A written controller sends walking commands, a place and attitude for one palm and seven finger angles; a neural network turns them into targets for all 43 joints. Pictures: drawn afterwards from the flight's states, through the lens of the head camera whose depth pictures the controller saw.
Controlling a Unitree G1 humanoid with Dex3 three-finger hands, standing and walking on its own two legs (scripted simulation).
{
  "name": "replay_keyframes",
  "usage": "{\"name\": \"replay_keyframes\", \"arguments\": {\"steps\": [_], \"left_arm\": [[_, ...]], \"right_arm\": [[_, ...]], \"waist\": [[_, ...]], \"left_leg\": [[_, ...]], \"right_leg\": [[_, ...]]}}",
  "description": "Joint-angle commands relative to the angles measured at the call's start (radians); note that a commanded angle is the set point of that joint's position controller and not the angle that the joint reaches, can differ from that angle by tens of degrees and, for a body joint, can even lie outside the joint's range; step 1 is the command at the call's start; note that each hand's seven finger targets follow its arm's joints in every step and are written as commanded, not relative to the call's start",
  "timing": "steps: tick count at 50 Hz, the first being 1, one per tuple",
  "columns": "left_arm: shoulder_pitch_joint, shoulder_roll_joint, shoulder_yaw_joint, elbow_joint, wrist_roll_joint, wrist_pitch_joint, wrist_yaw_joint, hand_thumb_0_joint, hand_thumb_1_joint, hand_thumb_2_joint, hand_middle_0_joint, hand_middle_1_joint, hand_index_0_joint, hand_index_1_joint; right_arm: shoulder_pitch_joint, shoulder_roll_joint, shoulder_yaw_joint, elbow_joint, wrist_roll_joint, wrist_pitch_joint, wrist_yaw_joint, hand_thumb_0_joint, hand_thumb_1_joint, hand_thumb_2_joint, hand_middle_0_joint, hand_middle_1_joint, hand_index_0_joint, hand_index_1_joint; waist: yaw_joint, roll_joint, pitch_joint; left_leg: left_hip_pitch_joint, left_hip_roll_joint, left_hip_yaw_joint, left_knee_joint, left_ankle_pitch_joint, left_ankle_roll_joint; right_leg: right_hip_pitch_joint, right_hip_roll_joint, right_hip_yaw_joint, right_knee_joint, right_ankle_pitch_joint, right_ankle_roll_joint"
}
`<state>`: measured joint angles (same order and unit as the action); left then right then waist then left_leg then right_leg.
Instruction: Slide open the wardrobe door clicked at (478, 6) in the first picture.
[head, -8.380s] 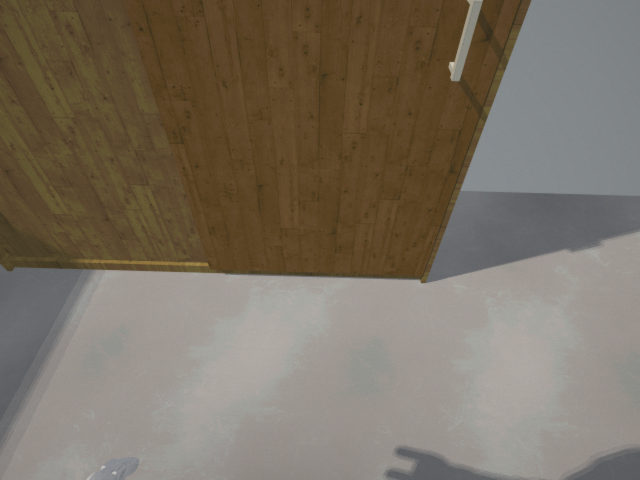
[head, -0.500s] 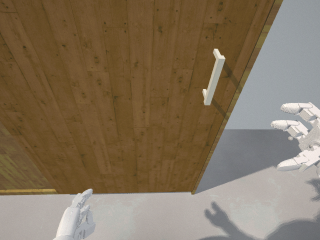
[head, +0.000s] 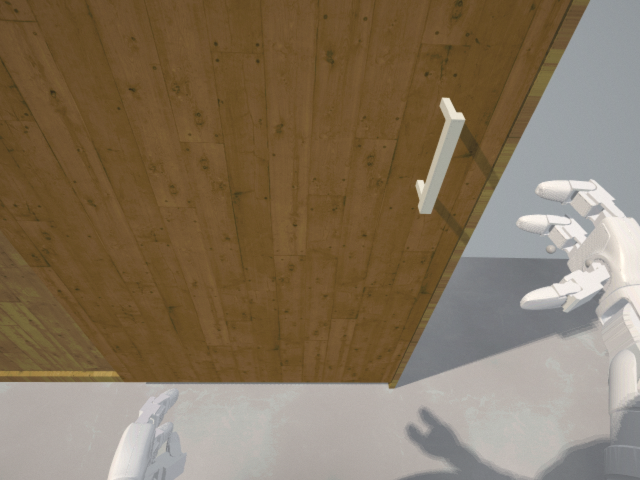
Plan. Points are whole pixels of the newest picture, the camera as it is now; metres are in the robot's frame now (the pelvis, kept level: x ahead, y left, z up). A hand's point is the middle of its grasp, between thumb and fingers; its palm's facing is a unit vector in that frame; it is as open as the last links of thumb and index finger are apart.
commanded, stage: move the hooked fingers beside the handle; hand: right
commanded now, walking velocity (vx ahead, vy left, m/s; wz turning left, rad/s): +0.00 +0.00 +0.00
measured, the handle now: (435, 159) +0.51 -0.14 +0.16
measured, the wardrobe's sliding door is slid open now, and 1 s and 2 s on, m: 0.00 0.00 0.00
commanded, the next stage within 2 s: feel for the door with the fingertips in 1.68 s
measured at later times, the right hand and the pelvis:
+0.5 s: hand (514, 208) +0.39 -0.21 +0.17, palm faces +0.01 +1.00 -0.03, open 14.0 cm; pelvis -0.01 +0.01 +0.00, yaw +0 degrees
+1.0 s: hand (479, 175) +0.46 -0.19 +0.17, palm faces -0.04 +1.00 +0.00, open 14.0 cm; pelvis -0.01 +0.01 +0.00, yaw +2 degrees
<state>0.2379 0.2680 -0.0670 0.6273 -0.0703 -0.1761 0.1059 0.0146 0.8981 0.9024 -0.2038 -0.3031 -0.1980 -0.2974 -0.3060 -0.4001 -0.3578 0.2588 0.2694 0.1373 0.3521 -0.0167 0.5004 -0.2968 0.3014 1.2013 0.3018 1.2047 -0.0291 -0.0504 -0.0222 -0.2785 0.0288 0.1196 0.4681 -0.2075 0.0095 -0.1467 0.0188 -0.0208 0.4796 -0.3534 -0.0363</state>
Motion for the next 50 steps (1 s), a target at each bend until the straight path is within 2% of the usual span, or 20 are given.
{"name": "replay_keyframes", "arguments": {"steps": [1, 5, 8, 10, 11, 15, 17, 19, 22, 25, 27, 31, 32, 33, 37, 40, 42, 44, 48, 50], "left_arm": [[-0.068, 0.123, 0.05, -0.14, -0.005, -0.049, 0.017, 0.0, 0.9, 0.9, -0.2, -0.3, -0.2, -0.3], [-0.065, 0.12, 0.049, -0.142, -0.006, -0.039, 0.013, 0.0, 0.9, 0.9, -0.2, -0.3, -0.2, -0.3], [-0.057, 0.125, 0.052, -0.146, -0.004, -0.026, 0.006, 0.0, 0.9, 0.9, -0.2, -0.3, -0.2, -0.3], [-0.056, 0.127, 0.052, -0.146, -0.008, -0.018, 0.003, 0.0, 0.9, 0.9, -0.2, -0.3, -0.2, -0.3], [-0.05, 0.133, 0.053, -0.141, -0.007, -0.011, 0.002, 0.0, 0.9, 0.9, -0.2, -0.3, -0.2, -0.3], [-0.036, 0.133, 0.053, -0.14, -0.009, -0.002, 0.006, 0.0, 0.9, 0.9, -0.2, -0.3, -0.2, -0.3], [-0.028, 0.132, 0.054, -0.14, -0.007, -0.002, 0.008, 0.0, 0.9, 0.9, -0.2, -0.3, -0.2, -0.3], [-0.007, 0.135, 0.055, -0.121, -0.005, -0.006, 0.014, 0.0, 0.9, 0.9, -0.2, -0.3, -0.2, -0.3], [0.011, 0.141, 0.055, -0.104, -0.006, -0.002, 0.015, 0.0, 0.9, 0.9, -0.2, -0.3, -0.2, -0.3], [0.031, 0.152, 0.054, -0.078, -0.01, 0.002, 0.016, 0.0, 0.9, 0.9, -0.2, -0.3, -0.2, -0.3], [0.052, 0.164, 0.058, -0.067, -0.008, 0.012, 0.01, 0.0, 0.9, 0.9, -0.2, -0.3, -0.2, -0.3], [0.079, 0.169, 0.068, -0.082, 0.0, 0.025, -0.002, 0.0, 0.9, 0.9, -0.2, -0.3, -0.2, -0.3], [0.08, 0.164, 0.066, -0.089, -0.001, 0.027, -0.004, 0.0, 0.9, 0.9, -0.2, -0.3, -0.2, -0.3], [0.091, 0.169, 0.068, -0.085, 0.001, 0.027, -0.004, 0.0, 0.9, 0.9, -0.2, -0.3, -0.2, -0.3], [0.123, 0.175, 0.07, -0.069, 0.001, 0.038, -0.004, 0.0, 0.9, 0.9, -0.2, -0.3, -0.2, -0.3], [0.145, 0.173, 0.071, -0.052, 0.0, 0.038, -0.004, 0.0, 0.9, 0.9, -0.2, -0.3, -0.2, -0.3], [0.161, 0.175, 0.073, -0.041, 0.001, 0.04, -0.006, 0.0, 0.9, 0.9, -0.2, -0.3, -0.2, -0.3], [0.184, 0.181, 0.078, -0.03, 0.006, 0.04, -0.006, 0.0, 0.9, 0.9, -0.2, -0.3, -0.2, -0.3], [0.201, 0.182, 0.082, -0.034, 0.012, 0.045, -0.014, 0.0, 0.9, 0.9, -0.2, -0.3, -0.2, -0.3], [0.21, 0.186, 0.085, -0.033, 0.015, 0.053, -0.018, 0.0, 0.9, 0.9, -0.2, -0.3, -0.2, -0.3]], "right_arm": [[-0.457, -0.267, -0.057, -0.174, 0.007, -0.078, -0.02, 0.0, 0.5, -0.3, 0.3, 1.2, 0.3, 1.2], [-0.467, -0.249, -0.048, -0.113, 0.005, -0.075, -0.02, 0.0, 0.5, -0.3, 0.3, 1.2, 0.3, 1.2], [-0.436, -0.271, -0.078, -0.062, 0.007, -0.069, -0.019, 0.0, 0.5, -0.3, 0.3, 1.2, 0.3, 1.2], [-0.44, -0.269, -0.075, -0.018, 0.005, -0.064, -0.022, 0.0, 0.5, -0.3, 0.3, 1.2, 0.3, 1.2], [-0.443, -0.3, -0.094, 0.008, 0.001, -0.065, -0.026, 0.0, 0.5, -0.3, 0.3, 1.2, 0.3, 1.2], [-0.587, -0.308, -0.068, 0.016, -0.018, -0.096, -0.038, 0.0, 0.5, -0.3, 0.3, 1.2, 0.3, 1.2], [-0.671, -0.311, -0.047, -0.018, -0.026, -0.127, -0.041, 0.0, 0.5, -0.3, 0.3, 1.2, 0.3, 1.2], [-0.732, -0.311, -0.039, 0.027, -0.024, -0.154, -0.04, 0.0, 0.5, -0.3, 0.3, 1.2, 0.3, 1.2], [-0.746, -0.308, -0.033, 0.107, -0.02, -0.174, -0.029, 0.0, 0.5, -0.3, 0.3, 1.2, 0.3, 1.2], [-0.789, -0.272, 0.014, 0.261, -0.027, -0.164, -0.021, 0.0, 0.5, -0.3, 0.3, 1.2, 0.3, 1.2], [-0.791, -0.33, -0.028, 0.358, -0.04, -0.158, -0.027, 0.0, 0.5, -0.3, 0.3, 1.2, 0.3, 1.2], [-0.821, -0.399, -0.072, 0.366, -0.057, -0.202, -0.038, 0.0, 0.5, -0.3, 0.3, 1.2, 0.3, 1.2], [-0.829, -0.386, -0.065, 0.354, -0.057, -0.222, -0.036, 0.0, 0.5, -0.3, 0.3, 1.2, 0.3, 1.2], [-0.853, -0.421, -0.089, 0.367, -0.058, -0.241, -0.038, 0.0, 0.5, -0.3, 0.3, 1.2, 0.3, 1.2], [-0.925, -0.446, -0.096, 0.428, -0.065, -0.292, -0.029, 0.0, 0.5, -0.3, 0.3, 1.2, 0.3, 1.2], [-0.999, -0.389, -0.029, 0.48, -0.08, -0.301, -0.018, 0.0, 0.5, -0.3, 0.3, 1.2, 0.3, 1.2], [-1.021, -0.373, -0.014, 0.522, -0.085, -0.299, -0.016, 0.0, 0.5, -0.3, 0.3, 1.2, 0.3, 1.2], [-1.063, -0.368, -0.011, 0.539, -0.081, -0.31, -0.016, 0.0, 0.5, -0.3, 0.3, 1.2, 0.3, 1.2], [-1.001, -0.351, -0.029, 0.553, -0.063, -0.324, -0.018, 0.0, 0.5, -0.3, 0.3, 1.2, 0.3, 1.2], [-0.971, -0.399, -0.075, 0.561, -0.07, -0.332, -0.027, 0.0, 0.5, -0.3, 0.3, 1.2, 0.3, 1.2]], "waist": [[0.029, -0.029, -0.247], [0.027, -0.009, -0.276], [0.016, 0.03, -0.286], [0.021, 0.048, -0.256], [0.018, 0.061, -0.24], [0.045, 0.004, -0.249], [0.054, -0.044, -0.298], [0.072, -0.016, -0.301], [0.074, 0.005, -0.308], [0.093, 0.014, -0.233], [0.084, 0.038, -0.224], [0.064, 0.039, -0.33], [0.065, 0.032, -0.348], [0.068, 0.052, -0.357], [0.087, 0.038, -0.34], [0.11, -0.046, -0.321], [0.12, -0.065, -0.315], [0.132, -0.016, -0.348], [0.113, 0.017, -0.399], [0.1, 0.04, -0.4]], "left_leg": [[0.163, -0.001, -0.05, -0.01, 0.279, 0.027], [0.189, 0.004, -0.052, 0.002, 0.326, 0.025], [0.216, 0.005, -0.058, 0.006, 0.362, 0.024], [0.205, 0.007, -0.06, 0.002, 0.342, 0.022], [0.206, 0.007, -0.064, -0.003, 0.329, 0.023], [0.184, 0.008, -0.073, -0.008, 0.287, 0.025], [0.191, 0.006, -0.081, -0.009, 0.279, 0.025], [0.187, 0.004, -0.082, -0.014, 0.277, 0.023], [0.196, 0.003, -0.085, -0.014, 0.27, 0.024], [0.127, 0.006, -0.081, -0.024, 0.2, 0.023], [0.138, 0.009, -0.089, -0.021, 0.184, 0.024], [0.217, 0.015, -0.099, 0.011, 0.279, 0.024], [0.225, 0.011, -0.104, 0.014, 0.295, 0.021], [0.23, 0.01, -0.109, 0.016, 0.3, 0.019], [0.211, 0.005, -0.113, 0.018, 0.302, 0.017], [0.135, 0.003, -0.108, 0.013, 0.259, 0.022], [0.111, 0.0, -0.105, 0.011, 0.246, 0.023], [0.11, -0.003, -0.098, 0.017, 0.251, 0.021], [0.134, -0.01, -0.092, 0.036, 0.314, 0.022], [0.153, -0.009, -0.093, 0.042, 0.336, 0.021]], "right_leg": [[0.011, -0.036, 0.065, -0.057, 0.463, 0.045], [-0.001, -0.031, 0.06, -0.053, 0.493, 0.045], [-0.027, -0.032, 0.048, -0.051, 0.496, 0.037], [-0.06, -0.031, 0.042, -0.056, 0.443, 0.03], [-0.077, -0.033, 0.04, -0.057, 0.417, 0.025], [-0.074, -0.029, 0.039, -0.061, 0.371, 0.021], [-0.046, -0.028, 0.039, -0.056, 0.369, 0.018], [-0.046, -0.027, 0.042, -0.051, 0.357, 0.015], [-0.061, -0.026, 0.041, -0.053, 0.336, 0.01], [-0.107, -0.025, 0.042, -0.058, 0.264, 0.011], [-0.154, -0.025, 0.039, -0.057, 0.244, 0.009], [-0.169, -0.024, 0.03, -0.039, 0.318, 0.008], [-0.162, -0.023, 0.025, -0.038, 0.323, 0.006], [-0.174, -0.024, 0.026, -0.033, 0.319, 0.005], [-0.191, -0.028, 0.019, -0.031, 0.309, 0.002], [-0.171, -0.025, 0.023, -0.026, 0.286, 0.006], [-0.167, -0.026, 0.024, -0.022, 0.284, 0.007], [-0.167, -0.028, 0.034, -0.017, 0.294, 0.007], [-0.153, -0.032, 0.034, -0.009, 0.369, 0.012], [-0.177, -0.033, 0.031, -0.01, 0.383, 0.013]]}}
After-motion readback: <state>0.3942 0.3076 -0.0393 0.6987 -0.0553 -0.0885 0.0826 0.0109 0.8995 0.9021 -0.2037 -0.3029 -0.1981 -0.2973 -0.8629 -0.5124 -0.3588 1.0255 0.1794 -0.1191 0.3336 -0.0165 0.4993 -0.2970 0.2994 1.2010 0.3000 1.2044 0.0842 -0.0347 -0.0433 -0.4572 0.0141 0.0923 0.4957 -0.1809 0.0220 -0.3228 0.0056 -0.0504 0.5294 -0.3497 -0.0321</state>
